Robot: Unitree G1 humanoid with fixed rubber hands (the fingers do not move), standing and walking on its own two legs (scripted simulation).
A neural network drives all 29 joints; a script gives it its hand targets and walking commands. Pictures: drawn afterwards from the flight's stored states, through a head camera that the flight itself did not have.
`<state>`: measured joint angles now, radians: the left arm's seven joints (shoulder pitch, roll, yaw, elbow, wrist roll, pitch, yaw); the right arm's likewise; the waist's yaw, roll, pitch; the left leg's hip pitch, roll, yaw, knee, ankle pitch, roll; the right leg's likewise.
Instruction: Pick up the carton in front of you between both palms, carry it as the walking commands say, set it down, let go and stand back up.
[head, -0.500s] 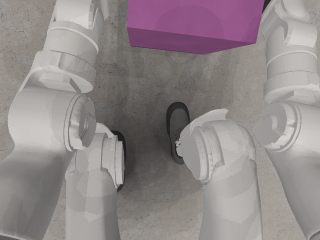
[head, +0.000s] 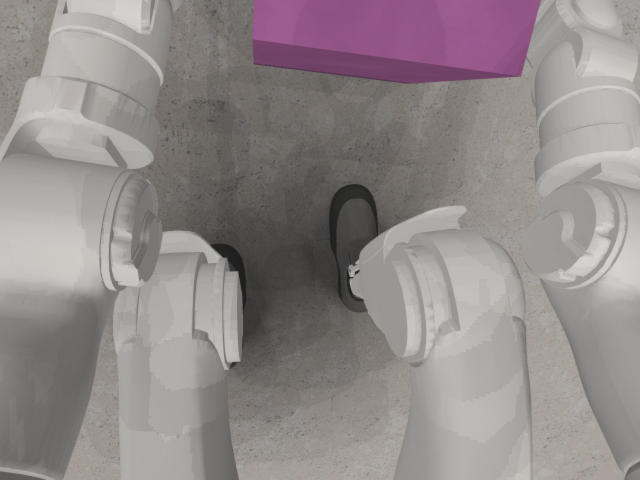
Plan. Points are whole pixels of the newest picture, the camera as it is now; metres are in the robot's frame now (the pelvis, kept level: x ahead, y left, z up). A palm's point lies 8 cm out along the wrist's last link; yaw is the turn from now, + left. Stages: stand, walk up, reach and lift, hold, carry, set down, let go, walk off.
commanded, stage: set down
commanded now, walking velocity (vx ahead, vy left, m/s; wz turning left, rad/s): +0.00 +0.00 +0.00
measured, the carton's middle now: out of the picture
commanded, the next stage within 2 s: let go in 1.20 s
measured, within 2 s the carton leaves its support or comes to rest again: neither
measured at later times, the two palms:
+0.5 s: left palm out of the picture +0.61 +0.06 -0.06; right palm out of the picture +0.52 -0.30 -0.07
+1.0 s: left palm out of the picture +0.61 +0.08 +0.08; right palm out of the picture +0.51 -0.31 +0.08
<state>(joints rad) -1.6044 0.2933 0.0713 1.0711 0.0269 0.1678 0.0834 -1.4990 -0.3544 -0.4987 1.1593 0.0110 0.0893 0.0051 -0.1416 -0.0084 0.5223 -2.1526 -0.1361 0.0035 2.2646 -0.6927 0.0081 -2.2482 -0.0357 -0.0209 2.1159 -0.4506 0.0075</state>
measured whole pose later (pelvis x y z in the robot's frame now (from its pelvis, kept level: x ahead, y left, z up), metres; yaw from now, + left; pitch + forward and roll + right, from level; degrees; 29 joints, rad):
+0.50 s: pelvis +0.00 -0.01 +0.05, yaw +0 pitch +40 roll +1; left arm -1.54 0.38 0.08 1.05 -0.09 0.24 0.11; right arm -1.38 -0.33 -0.32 0.96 0.14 0.18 -0.09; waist -0.16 0.04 0.24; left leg -2.10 -0.10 0.01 2.05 -0.66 0.00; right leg -2.21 0.01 0.00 1.93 -0.41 -0.01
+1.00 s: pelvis +0.03 -0.01 +0.18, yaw +0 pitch +48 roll +2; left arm -1.34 0.34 0.14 0.91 -0.02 0.28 0.07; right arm -1.16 -0.29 -0.39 0.78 0.08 0.23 -0.02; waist -0.15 0.04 -0.01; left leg -1.85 -0.09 -0.01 1.57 -0.55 0.00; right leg -1.96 0.01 0.01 1.47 -0.35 -0.01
